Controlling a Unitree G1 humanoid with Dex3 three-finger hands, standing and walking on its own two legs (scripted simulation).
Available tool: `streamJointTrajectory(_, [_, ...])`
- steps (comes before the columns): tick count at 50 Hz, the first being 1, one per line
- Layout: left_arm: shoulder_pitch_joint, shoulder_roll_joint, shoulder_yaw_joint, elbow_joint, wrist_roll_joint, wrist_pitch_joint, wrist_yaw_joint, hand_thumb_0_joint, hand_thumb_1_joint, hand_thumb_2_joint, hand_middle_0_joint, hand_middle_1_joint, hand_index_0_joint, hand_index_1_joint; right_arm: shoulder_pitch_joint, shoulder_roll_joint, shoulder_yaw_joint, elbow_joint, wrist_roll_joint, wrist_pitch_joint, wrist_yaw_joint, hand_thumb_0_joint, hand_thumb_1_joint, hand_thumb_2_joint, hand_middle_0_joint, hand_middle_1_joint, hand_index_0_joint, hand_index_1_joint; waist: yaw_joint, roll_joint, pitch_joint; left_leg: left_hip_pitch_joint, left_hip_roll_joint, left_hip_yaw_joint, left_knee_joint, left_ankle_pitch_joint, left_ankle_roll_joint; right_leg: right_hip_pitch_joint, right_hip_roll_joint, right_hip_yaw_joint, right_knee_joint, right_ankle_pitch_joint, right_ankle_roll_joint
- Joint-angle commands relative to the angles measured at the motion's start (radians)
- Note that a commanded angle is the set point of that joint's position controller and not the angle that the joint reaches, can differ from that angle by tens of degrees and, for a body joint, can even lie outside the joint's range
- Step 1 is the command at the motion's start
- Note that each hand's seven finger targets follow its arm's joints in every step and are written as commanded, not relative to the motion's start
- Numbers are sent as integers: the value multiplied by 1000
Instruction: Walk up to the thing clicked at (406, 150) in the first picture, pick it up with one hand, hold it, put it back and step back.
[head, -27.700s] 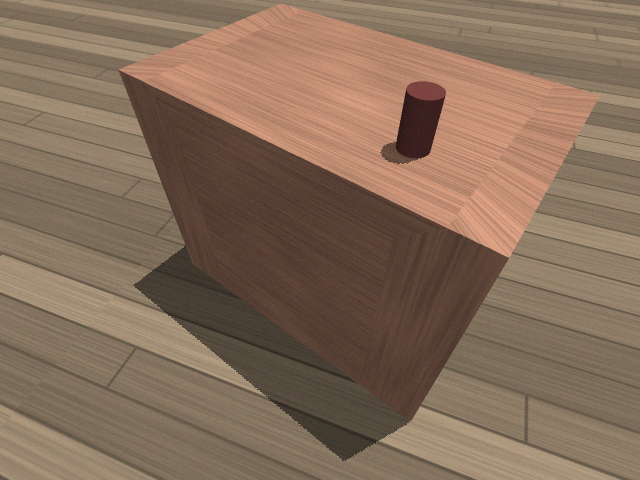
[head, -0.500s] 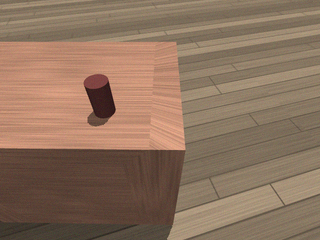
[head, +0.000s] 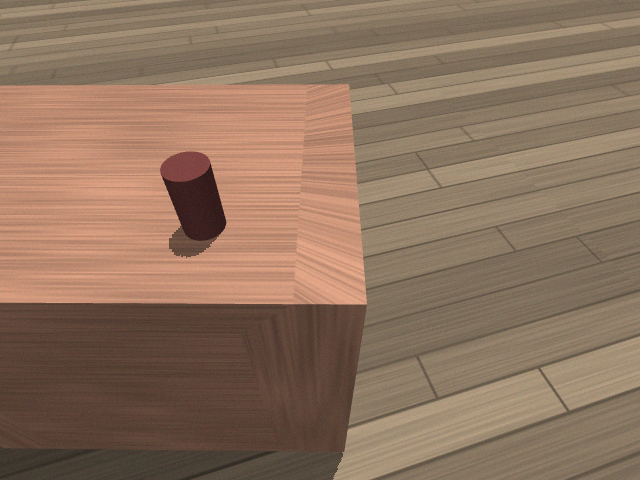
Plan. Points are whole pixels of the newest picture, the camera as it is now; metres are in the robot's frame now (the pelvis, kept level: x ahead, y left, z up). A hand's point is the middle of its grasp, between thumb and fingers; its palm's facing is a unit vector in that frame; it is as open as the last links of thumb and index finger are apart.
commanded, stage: stand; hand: left
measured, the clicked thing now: (195, 197) +0.50 +0.20 +0.08
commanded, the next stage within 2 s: none
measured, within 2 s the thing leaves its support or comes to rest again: neither
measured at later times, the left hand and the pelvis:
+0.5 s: hand out of the picture +0.06 +0.25 -0.16, palm faces -0.02 -0.93 -0.36, open 9.1 cm; pelvis -0.01 +0.00 +0.00, yaw +0 degrees
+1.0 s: hand out of the picture +0.06 +0.25 -0.16, palm faces -0.02 -0.94 -0.35, open 7.4 cm; pelvis -0.01 +0.00 +0.00, yaw +0 degrees
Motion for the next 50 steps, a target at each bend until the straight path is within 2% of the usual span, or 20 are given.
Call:
streamJointTrajectory(1, [-34,223,41,-58,-1,-26,12,0,-578,39,-46,-47,-46,-47,-34,-204,-39,-55,3,-26,-17,0,-896,-902,201,301,201,301,-1,-7,-85,17,118,-86,-28,231,28,13,-133,99,-32,258,-18])
streamJointTrajectory(2, [-35,221,42,-58,-1,-25,13,0,-562,48,-48,-50,-47,-50,-38,-203,-39,-54,2,-26,-17,0,-896,-902,201,301,201,301,-1,-9,-72,16,116,-85,-28,220,27,5,-132,98,-35,247,-17])
streamJointTrajectory(4, [-36,223,43,-60,-2,-24,12,0,-402,208,-200,-210,-200,-210,-33,-205,-41,-57,2,-25,-18,0,-900,-900,200,300,200,300,-1,-8,-88,25,120,-80,-23,227,29,11,-135,101,-29,259,-23])
streamJointTrajectory(5, [-33,221,42,-57,-2,-23,12,0,-322,288,-200,-290,-200,-290,-33,-205,-39,-53,2,-25,-18,0,-900,-900,200,300,200,300,-1,-2,-66,7,114,-84,-32,205,27,2,-130,101,-41,236,-18])
streamJointTrajectory(8, [-31,221,43,-55,-1,-23,11,0,-82,528,-200,-300,-200,-301,-31,-200,-38,-53,3,-25,-16,0,-900,-900,200,300,200,300,0,-9,-46,-6,115,-88,-43,172,26,-8,-129,100,-47,189,-18])
streamJointTrajectory(13, [-34,227,48,-58,0,-22,11,0,318,900,-200,-300,-200,-301,-25,-204,-39,-54,1,-26,-18,0,-900,-900,200,300,200,300,-2,-13,-50,-4,118,-87,-45,165,31,-5,-129,103,-45,180,-20])
streamJointTrajectory(20, [-35,222,47,-58,0,-22,8,0,878,900,-200,-300,-200,-301,-24,-204,-40,-53,1,-26,-16,0,-900,-900,200,300,200,300,-3,-4,-35,-17,114,-90,-52,119,29,-19,-127,106,-56,134,-20])
streamJointTrajectory(27, [-30,224,46,-58,0,-23,8,0,900,900,-200,-300,-200,-301,-28,-200,-41,-49,2,-26,-14,0,-900,-900,200,300,200,300,-2,-12,-39,-11,115,-95,-54,119,28,-24,-128,106,-56,131,-20])
streamJointTrajectory(31, [-21,222,45,-60,-1,-23,6,0,900,900,-200,-300,-200,-301,-25,-205,-40,-47,1,-29,-15,0,-900,-900,200,300,200,300,1,2,-59,-1,119,-90,-49,146,30,-10,-131,109,-48,168,-23])
streamJointTrajectory(46, [-20,227,49,-55,-1,-22,6,0,900,900,-200,-300,-200,-301,-20,-202,-42,-47,2,-25,-14,0,-900,-900,200,300,200,300,-3,-20,-25,-12,112,-95,-54,83,30,-43,-127,114,-63,97,-22])
streamJointTrajectory(50, [-18,219,47,-57,-1,-23,5,0,900,900,-200,-300,-200,-301,-19,-203,-40,-48,1,-29,-13,0,-900,-900,200,300,200,300,-1,-3,-46,-17,116,-92,-53,119,31,-16,-131,112,-53,136,-23])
